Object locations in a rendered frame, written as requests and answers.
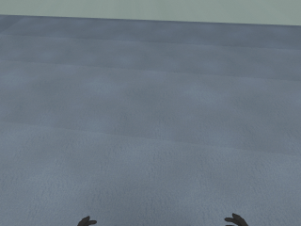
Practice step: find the robot left hand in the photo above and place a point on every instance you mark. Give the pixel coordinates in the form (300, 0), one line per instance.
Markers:
(86, 222)

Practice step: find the robot right hand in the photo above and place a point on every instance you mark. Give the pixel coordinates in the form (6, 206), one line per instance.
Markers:
(236, 219)

